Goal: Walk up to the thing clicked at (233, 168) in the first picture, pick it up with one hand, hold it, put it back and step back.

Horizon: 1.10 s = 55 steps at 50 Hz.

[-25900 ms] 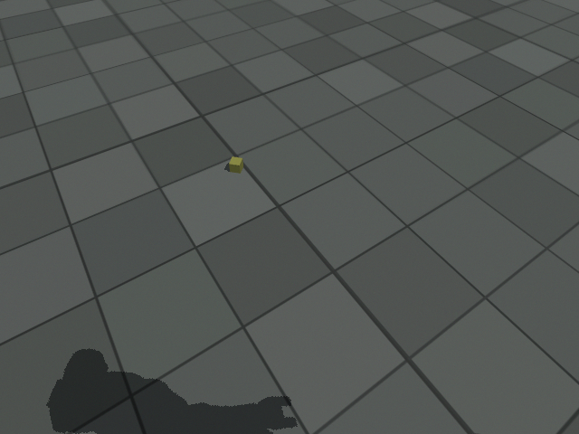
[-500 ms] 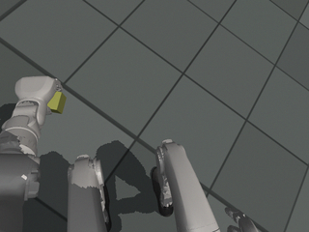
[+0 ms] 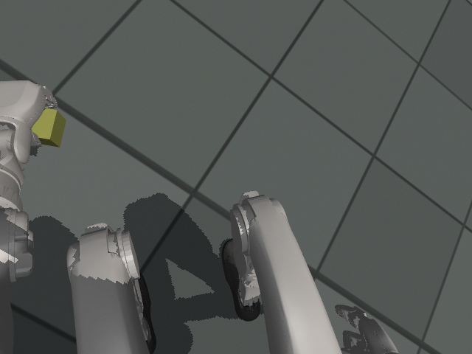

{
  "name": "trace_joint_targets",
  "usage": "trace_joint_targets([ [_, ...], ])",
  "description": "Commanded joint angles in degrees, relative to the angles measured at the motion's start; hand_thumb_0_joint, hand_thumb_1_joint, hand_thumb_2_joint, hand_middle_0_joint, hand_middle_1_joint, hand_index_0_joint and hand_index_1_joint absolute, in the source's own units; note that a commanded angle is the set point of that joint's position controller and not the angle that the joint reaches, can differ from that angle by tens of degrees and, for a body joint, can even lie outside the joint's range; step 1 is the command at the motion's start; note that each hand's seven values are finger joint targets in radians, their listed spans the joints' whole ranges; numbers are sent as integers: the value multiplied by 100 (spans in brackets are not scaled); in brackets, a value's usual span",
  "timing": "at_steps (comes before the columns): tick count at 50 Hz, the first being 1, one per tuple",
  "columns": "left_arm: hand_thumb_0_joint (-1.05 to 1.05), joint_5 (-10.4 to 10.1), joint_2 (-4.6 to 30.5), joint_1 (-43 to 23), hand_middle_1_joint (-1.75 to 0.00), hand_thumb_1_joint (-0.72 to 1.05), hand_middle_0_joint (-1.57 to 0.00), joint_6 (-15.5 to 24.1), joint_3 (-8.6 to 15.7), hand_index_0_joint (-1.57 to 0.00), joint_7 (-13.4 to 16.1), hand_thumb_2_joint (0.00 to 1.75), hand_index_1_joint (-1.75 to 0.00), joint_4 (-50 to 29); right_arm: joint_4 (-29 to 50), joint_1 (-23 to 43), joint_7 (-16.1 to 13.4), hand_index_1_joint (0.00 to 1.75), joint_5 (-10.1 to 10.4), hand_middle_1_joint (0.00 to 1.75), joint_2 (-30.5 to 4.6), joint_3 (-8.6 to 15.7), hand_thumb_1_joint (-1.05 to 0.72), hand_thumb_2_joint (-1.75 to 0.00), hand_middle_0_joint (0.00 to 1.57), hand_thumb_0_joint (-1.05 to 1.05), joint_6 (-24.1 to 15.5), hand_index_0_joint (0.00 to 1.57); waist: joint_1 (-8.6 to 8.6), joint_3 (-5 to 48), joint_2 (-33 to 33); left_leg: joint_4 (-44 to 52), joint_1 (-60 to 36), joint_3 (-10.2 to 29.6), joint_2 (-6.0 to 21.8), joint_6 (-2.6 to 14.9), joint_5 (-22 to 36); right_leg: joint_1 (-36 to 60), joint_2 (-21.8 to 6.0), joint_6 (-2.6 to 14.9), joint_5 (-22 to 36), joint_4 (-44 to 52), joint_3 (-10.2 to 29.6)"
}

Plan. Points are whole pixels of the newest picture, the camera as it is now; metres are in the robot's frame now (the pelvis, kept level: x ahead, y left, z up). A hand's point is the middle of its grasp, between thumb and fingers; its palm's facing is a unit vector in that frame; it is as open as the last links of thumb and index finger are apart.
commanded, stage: crouch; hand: left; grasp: from above
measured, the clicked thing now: (42, 126) +0.51 +0.24 -0.23
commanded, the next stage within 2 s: lower in 0.48 s
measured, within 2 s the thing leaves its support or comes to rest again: rests again in 1.40 s
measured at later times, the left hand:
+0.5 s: hand (38, 125) +0.51 +0.25 -0.22, palm faces -0.47 -0.01 -0.88, open 7.8 cm
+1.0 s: hand (51, 133) +0.51 +0.24 -0.28, palm faces -0.48 -0.01 -0.88, open 7.8 cm
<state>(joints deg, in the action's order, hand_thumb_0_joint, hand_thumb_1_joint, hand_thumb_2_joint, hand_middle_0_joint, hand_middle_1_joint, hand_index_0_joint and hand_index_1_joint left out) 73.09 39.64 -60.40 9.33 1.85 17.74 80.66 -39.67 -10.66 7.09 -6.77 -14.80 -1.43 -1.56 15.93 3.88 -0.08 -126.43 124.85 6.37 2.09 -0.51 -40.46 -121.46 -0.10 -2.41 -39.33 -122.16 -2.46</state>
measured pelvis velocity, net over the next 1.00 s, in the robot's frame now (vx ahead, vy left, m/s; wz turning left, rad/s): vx -0.01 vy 0.00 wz -0.07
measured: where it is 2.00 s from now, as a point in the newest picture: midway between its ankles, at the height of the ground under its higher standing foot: (193, 309)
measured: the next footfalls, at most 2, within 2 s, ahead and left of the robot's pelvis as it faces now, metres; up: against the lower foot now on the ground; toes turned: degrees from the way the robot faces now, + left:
none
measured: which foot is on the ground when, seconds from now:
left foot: down 0.00-1.00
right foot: down 0.00-1.00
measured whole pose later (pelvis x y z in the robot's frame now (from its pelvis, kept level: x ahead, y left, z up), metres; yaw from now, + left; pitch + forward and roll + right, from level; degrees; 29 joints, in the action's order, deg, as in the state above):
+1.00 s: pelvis -0.01 +0.00 -0.07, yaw -4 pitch +34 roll -11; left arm 76.6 50.2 -65.6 12.4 3.2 21.7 88.1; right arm -37.8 -9.6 8.5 -9.5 -16.8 -9.4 -2.9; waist 20.8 -4.3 3.2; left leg -140.4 135.4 11.2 1.2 -1.0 -39.9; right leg -130.3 1.0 -3.0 -37.8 -133.4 -5.5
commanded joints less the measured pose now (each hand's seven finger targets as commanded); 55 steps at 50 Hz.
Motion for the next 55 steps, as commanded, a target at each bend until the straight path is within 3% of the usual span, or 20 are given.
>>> trace_joint_targets([
  [1, 0, 54, 1457, -2336, -3, 74, -119, 121, 213, -119, 289, 19, -3, -968, -18, -1507, -25, 30, -61, 30, -1435, 412, -91, -91, 20, 0, 6, 20, 178, 4246, -1965, 1082, -3326, -305, -106, 126, 1767, 1856, 158, 420, 1752, 1013, -479],
  [2, 0, 64, 1627, -2537, -1, 73, -120, 146, 301, -119, 333, 19, -2, -1069, -6, -1509, -36, 30, -54, 30, -1467, 401, -91, -91, 20, 0, 12, 20, 151, 4386, -2014, 1077, -3314, -295, -114, 115, 1692, 1806, 156, 428, 1708, 959, -493],
  [3, 0, 113, 1467, -2405, -2, 74, -121, 140, 208, -120, 349, 19, -3, -869, 2, -1504, -23, 30, -79, 30, -1435, 357, -91, -91, 20, 0, 13, 20, 211, 4266, -2060, 1058, -3280, -300, -115, 106, 1645, 1785, 167, 430, 1667, 925, -515],
  [10, 0, 215, 1756, -2701, -6, 76, -120, 82, 266, -121, 545, 20, -5, -530, -59, -1492, -52, 30, -128, 30, -1542, 198, -91, -90, 20, 0, -41, 20, 330, 3954, -2249, 897, -3019, -287, -130, 107, 1188, 1320, 161, 449, 1359, 725, -592],
  [14, 0, 174, 1928, -2940, -9, 76, -120, 51, 270, -121, 566, 23, -9, -502, -54, -1457, -56, 30, -135, 30, -1558, 93, -91, -90, 20, 0, -55, 20, 383, 4049, -2181, 711, -2691, -337, -143, 168, 1181, 1461, 198, 432, 1433, 661, -604],
  [15, 0, 197, 1895, -2709, -8, 77, -121, 19, 218, -121, 548, 24, -9, -231, -64, -1452, -58, 30, -145, 30, -1550, 55, -91, -90, 20, 0, -62, 20, 399, 3881, -2071, 656, -2580, -351, -148, 180, 1117, 1466, 215, 424, 1386, 666, -603],
  [22, 0, 155, 2080, -2677, -12, 79, -122, 11, 232, -123, 397, 23, -11, -217, -54, -1478, -40, 30, -153, 30, -1618, -61, -91, -90, 20, 0, -69, 20, 441, 3737, -2084, 500, -2238, -338, -152, 182, 1091, 1460, 225, 407, 1375, 506, -652],
  [24, 0, 128, 2150, -2720, -12, 80, -122, 30, 236, -124, 364, 21, -11, -314, -41, -1457, -43, 30, -132, 30, -1650, -76, -91, -90, 20, 0, -62, 20, 406, 3775, -2159, 500, -2281, -295, -139, 160, 1114, 1391, 233, 424, 1376, 441, -690],
  [27, 0, 135, 2014, -2558, -12, 82, -125, 51, 164, -126, 289, 24, -12, -322, -34, -1535, -2, 30, -151, 30, -1644, -118, -92, -90, 20, 0, -39, 20, 488, 3765, -2100, 376, -2315, -290, -131, 166, 1330, 1538, 246, 390, 1601, 419, -703],
  [29, 0, 75, 2173, -2750, -13, 83, -124, 77, 219, -126, 280, 23, -12, -605, 3, -1481, -9, 30, -132, 30, -1687, -101, -92, -90, 20, 0, -20, 20, 420, 3894, -2208, 358, -2352, -284, -133, 156, 1373, 1494, 237, 410, 1620, 367, -700],
  [33, 0, 88, 1979, -2423, -15, 74, -120, 98, 110, -120, 251, 25, -15, -235, -49, -1487, 22, 30, -161, 30, -1643, -184, -92, -90, 20, 0, 6, 20, 513, 3587, -2028, 199, -2166, -275, -122, 174, 1452, 1477, 271, 376, 1725, 309, -728],
  [41, 0, 142, 2235, -2623, -18, 75, -118, 313, 214, -120, 434, 23, -16, -300, 17, -1414, 43, 30, -246, 30, -1772, -246, -92, -90, 20, 0, -50, 20, 636, 3450, -2179, -6, -2104, -243, -120, 137, 1460, 1423, 289, 409, 1699, 188, -833],
  [46, 0, 255, 2390, -2694, -19, 78, -119, 349, 271, -121, 640, 23, -17, -379, 40, -1354, 71, 30, -296, 30, -1768, -290, -92, -90, 20, 0, -99, 20, 593, 3761, -2475, -28, -2346, -209, -86, 123, 1490, 1496, 324, 392, 1772, 86, -866],
  [47, 0, 261, 2377, -2632, -20, 79, -120, 325, 273, -122, 676, 24, -18, -207, 48, -1341, 72, 30, -306, 30, -1835, -277, -92, -90, 20, 0, -119, 20, 651, 3543, -2415, -82, -2264, -203, -87, 121, 1489, 1364, 318, 408, 1759, 85, -890],
  [51, 0, 329, 2464, -2634, -20, 84, -121, 258, 337, -124, 830, 27, -17, -195, 69, -1347, 84, 30, -330, 30, -1856, -326, -91, -90, 20, 0, -165, 20, 675, 3601, -2501, -80, -2310, -166, -81, 106, 1591, 1350, 326, 406, 1841, 16, -935],
  [53, 0, 317, 2284, -2583, -21, 83, -120, 229, 220, -123, 881, 27, -17, 61, 41, -1328, 107, 30, -352, 30, -1829, -385, -91, -90, 20, 0, -197, 20, 786, 3391, -2470, -111, -2215, -142, -73, 121, 1500, 1254, 343, 394, 1811, -18, -955],
  [55, 0, 302, 2341, -2576, -21, 82, -118, 195, 234, -122, 929, 26, -18, 157, 38, -1308, 107, 30, -346, 30, -1898, -391, -91, -90, 20, 0, -232, 20, 786, 3212, -2434, -105, -2157, -109, -72, 109, 1455, 1121, 347, 421, 1740, -20, -986],
])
